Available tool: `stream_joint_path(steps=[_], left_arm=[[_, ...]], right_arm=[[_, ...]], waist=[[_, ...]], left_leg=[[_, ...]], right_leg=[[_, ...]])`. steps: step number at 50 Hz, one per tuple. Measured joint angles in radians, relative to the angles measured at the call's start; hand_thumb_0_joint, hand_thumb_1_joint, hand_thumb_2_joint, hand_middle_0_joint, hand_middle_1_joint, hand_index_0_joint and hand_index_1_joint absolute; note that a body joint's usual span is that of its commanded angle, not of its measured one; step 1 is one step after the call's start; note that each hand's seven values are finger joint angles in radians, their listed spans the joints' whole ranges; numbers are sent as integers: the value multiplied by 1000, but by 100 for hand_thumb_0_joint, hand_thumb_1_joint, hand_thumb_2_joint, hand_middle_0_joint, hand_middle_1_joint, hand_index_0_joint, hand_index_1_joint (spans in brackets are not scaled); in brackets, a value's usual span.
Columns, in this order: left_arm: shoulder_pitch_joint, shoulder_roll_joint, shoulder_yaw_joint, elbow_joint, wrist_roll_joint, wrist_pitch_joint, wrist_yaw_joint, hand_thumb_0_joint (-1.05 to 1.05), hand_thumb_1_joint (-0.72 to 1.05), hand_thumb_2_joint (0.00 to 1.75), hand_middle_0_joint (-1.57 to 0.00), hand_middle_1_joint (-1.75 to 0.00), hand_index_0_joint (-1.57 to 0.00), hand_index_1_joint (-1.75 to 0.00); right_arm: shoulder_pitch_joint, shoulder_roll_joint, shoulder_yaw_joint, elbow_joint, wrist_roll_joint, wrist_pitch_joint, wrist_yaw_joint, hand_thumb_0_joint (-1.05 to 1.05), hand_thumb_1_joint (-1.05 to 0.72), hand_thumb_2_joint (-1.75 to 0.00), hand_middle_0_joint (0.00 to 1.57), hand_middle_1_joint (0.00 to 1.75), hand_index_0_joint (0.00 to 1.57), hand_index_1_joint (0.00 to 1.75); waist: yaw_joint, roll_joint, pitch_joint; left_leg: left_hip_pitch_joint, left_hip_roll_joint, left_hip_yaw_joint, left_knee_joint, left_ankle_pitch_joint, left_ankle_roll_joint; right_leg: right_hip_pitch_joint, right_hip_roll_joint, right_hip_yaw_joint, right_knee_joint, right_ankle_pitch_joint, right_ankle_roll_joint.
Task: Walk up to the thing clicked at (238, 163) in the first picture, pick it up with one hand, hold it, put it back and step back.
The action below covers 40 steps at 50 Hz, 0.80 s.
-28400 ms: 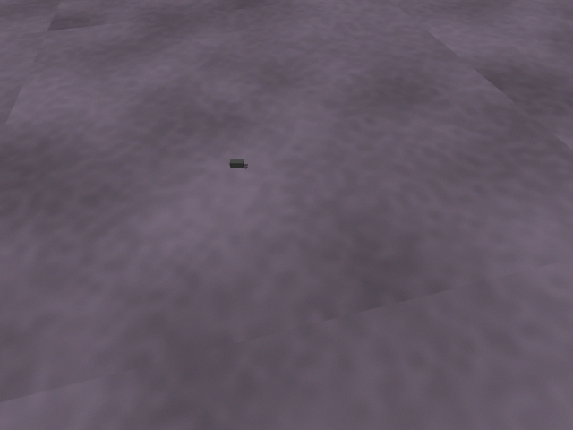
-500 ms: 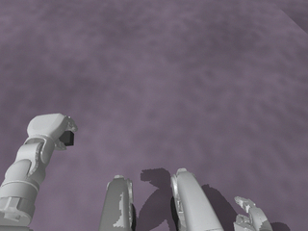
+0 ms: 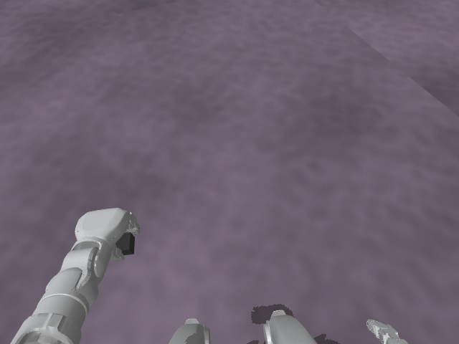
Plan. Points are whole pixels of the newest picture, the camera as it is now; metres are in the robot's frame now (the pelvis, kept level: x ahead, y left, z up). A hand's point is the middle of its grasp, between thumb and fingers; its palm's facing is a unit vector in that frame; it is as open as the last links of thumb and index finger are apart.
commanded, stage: lift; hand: left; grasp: from above
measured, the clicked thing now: (115, 245) +0.35 +0.24 -0.11
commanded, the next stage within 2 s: hold in 0.18 s
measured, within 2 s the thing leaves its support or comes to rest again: neither
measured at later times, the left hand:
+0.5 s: hand (105, 228) +0.34 +0.22 -0.01, palm faces -0.47 -0.04 -0.88, open 6.6 cm
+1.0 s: hand (101, 226) +0.33 +0.22 +0.02, palm faces -0.46 -0.03 -0.89, open 6.6 cm
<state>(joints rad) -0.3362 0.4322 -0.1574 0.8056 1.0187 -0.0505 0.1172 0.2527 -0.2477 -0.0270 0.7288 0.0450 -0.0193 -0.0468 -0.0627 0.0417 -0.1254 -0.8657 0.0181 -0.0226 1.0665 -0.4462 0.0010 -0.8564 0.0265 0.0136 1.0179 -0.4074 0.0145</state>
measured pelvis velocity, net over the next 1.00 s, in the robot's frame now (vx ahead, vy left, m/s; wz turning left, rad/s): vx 0.03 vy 0.00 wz -0.01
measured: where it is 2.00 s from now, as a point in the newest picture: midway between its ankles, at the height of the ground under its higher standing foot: outside the picture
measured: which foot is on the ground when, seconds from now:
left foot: down 0.00-1.00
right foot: down 0.00-1.00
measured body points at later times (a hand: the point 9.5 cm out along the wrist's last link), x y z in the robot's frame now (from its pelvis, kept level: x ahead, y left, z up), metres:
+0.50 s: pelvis +0.03 +0.00 +0.05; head +0.07 -0.01 +0.49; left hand +0.36 +0.22 +0.04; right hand +0.14 -0.26 -0.08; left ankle +0.04 +0.12 -0.66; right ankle +0.05 -0.13 -0.66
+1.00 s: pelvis +0.03 +0.00 +0.06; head +0.05 -0.02 +0.51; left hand +0.35 +0.22 +0.07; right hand +0.17 -0.26 -0.06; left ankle +0.04 +0.12 -0.66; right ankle +0.05 -0.13 -0.66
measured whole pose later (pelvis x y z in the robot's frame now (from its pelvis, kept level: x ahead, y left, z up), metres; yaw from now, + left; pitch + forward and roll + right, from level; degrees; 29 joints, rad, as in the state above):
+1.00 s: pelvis +0.03 +0.00 +0.06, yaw +0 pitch +5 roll +0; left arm -0.23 0.42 -0.20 0.63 1.00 -0.05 -0.04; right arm 0.21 -0.25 -0.03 0.69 0.06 0.04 -0.06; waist -0.01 0.05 -0.06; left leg -0.41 0.01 0.01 0.65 -0.32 0.00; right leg -0.43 0.01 0.05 0.64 -0.30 0.01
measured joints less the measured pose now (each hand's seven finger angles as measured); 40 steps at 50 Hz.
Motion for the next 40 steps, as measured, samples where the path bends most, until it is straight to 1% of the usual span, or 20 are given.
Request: stream_joint_path(steps=[5,10,21,26,40], left_arm=[[1,-14,-15,4,-13,23,2,1,53,0,-102,-10,-105,-6],[14,-22,-23,-10,-21,31,-18,1,53,0,-103,-9,-106,-6],[42,-22,-38,-52,-10,19,-55,1,53,0,-102,-10,-105,-7],[54,-16,-39,-80,-12,10,-86,1,53,0,-102,-10,-105,-7],[82,-15,-45,-136,-15,9,-128,1,53,0,-102,-10,-105,-6]], right_arm=[[4,3,-3,3,3,6,0,1,-91,-90,20,30,20,30],[4,4,-5,2,4,12,-3,1,-91,-89,20,30,20,30],[-10,2,-10,-1,9,28,-7,1,-90,-89,20,30,20,30],[-20,1,-11,-6,11,35,-7,1,-90,-89,20,30,20,30],[-35,-3,-8,-28,16,54,-7,1,-90,-89,20,30,20,30]], waist=[[4,1,15],[7,1,28],[24,2,40],[32,3,43],[47,7,51]], left_leg=[[88,0,7,-88,26,0],[162,-1,13,-162,47,0],[288,-6,21,-275,74,2],[330,-7,25,-310,82,3],[414,-11,29,-376,102,4]], right_leg=[[84,-1,7,-82,24,-1],[156,-3,12,-153,45,-1],[277,-10,21,-259,69,0],[318,-12,24,-292,76,1],[395,-17,29,-347,92,1]])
